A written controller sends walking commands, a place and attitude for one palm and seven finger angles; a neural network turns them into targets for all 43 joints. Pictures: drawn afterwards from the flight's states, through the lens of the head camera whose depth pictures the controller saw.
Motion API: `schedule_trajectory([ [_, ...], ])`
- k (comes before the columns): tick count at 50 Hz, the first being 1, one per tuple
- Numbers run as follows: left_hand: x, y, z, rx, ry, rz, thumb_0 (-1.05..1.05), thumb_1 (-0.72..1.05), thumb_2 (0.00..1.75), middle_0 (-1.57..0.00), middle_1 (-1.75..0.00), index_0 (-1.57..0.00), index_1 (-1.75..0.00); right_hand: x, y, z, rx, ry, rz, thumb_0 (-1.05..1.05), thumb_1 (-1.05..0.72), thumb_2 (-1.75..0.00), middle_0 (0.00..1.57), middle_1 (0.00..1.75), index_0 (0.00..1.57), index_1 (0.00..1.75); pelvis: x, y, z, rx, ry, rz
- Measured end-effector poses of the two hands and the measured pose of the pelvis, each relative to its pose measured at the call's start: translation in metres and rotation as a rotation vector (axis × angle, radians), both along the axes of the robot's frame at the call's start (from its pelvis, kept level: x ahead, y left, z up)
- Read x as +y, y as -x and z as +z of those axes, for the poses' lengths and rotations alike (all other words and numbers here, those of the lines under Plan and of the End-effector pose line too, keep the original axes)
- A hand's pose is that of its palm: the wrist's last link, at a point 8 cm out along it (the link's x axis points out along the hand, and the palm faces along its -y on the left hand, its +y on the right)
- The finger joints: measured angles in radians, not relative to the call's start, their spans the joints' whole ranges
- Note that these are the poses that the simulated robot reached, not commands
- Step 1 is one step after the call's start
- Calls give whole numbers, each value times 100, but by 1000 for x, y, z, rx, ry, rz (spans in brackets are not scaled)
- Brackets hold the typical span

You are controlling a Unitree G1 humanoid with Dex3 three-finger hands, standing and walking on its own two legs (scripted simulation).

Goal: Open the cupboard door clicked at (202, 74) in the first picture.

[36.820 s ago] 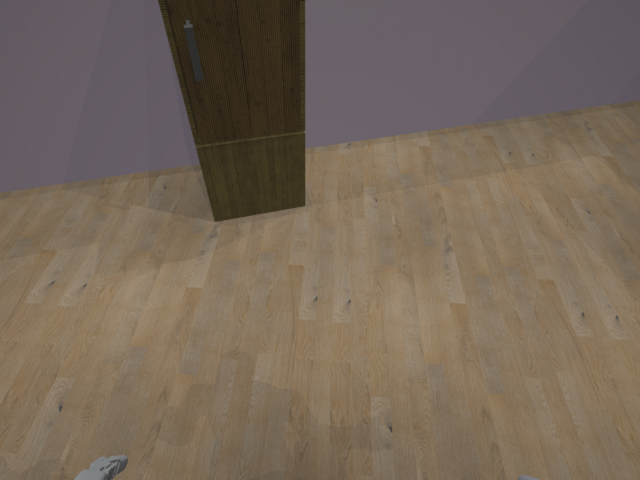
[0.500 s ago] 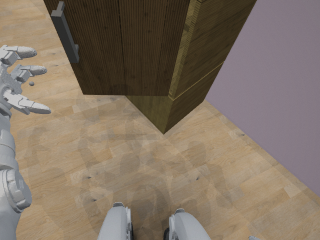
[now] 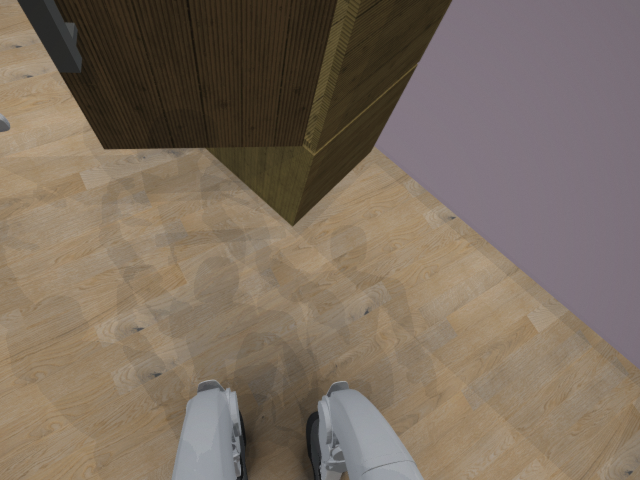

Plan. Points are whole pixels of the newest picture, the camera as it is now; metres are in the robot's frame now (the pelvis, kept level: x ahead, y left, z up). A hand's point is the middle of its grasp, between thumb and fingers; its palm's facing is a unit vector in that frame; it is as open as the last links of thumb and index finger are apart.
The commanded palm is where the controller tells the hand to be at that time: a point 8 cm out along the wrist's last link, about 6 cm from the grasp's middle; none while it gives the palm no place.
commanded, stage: move the hooked fingers beside the handle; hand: left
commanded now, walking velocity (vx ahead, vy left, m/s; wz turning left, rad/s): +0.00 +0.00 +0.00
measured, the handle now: out of the picture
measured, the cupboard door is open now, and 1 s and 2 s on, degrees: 49 49 49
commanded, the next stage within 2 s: slide the fingers in behind the handle in 1.14 s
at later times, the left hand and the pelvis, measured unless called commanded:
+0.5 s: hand out of the picture +0.57 +0.32 +0.09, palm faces +0.08 -1.00 +0.00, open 14.0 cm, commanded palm +0.57 +0.33 +0.09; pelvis +0.01 +0.01 +0.00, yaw -1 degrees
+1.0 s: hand out of the picture +0.56 +0.32 +0.09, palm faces +0.09 -1.00 -0.02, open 14.0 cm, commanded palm +0.57 +0.33 +0.08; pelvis +0.01 +0.00 +0.00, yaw -1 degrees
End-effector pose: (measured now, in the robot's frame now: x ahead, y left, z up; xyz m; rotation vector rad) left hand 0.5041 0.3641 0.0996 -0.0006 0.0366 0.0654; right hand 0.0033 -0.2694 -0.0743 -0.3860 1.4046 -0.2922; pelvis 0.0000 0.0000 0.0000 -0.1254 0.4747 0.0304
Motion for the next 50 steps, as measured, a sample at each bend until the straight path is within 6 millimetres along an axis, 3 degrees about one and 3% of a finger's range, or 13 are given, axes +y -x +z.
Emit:
schedule_trajectory([
  [8, 3, -27, 3, -19, -3, -1, -1, -50, 30, -30, -120, -30, -120, 13, 15, -1, 53, 4, -22, 1, -90, -90, 20, 30, 21, 30, 7, -1, -5, 35, 16, -1],
  [14, 2, -38, -6, 9, -10, -17, -1, -50, 30, -30, -120, -30, -120, 23, 25, 0, 92, -5, -48, 1, -90, -90, 20, 30, 21, 30, 12, -3, -6, 54, 22, -7],
  [20, 3, -39, -17, 27, 1, -7, -1, -50, 30, -30, -120, -30, -120, 30, 29, 3, 123, -19, -57, 1, -90, -90, 20, 30, 21, 30, 14, -7, -4, 59, 24, -10],
  [28, 11, -38, -3, -4, -6, 16, -1, -50, 30, -30, -120, -30, -120, 28, 23, 10, 129, -22, -61, 1, -90, -90, 20, 30, 21, 30, 13, -12, 2, 51, 27, 0],
  [34, 5, -33, -5, 47, -12, -12, -1, -50, 30, -30, -120, -30, -120, 22, 13, 13, 108, -16, -38, 1, -90, -90, 20, 30, 21, 30, 11, -14, 6, 41, 23, 7],
  [42, -1, -31, -5, -9, 7, 8, -1, -50, 30, -30, -120, -30, -120, 11, 2, 11, 61, -2, -22, 1, -90, -90, 20, 30, 21, 30, 6, -12, 4, 32, 19, 1],
  [50, 4, -27, -10, 20, -14, 21, -1, -50, 30, -30, -120, -30, -120, 9, 3, 2, 64, -10, -21, 1, -90, -90, 20, 30, 21, 30, 2, -8, -2, 36, 19, -3],
])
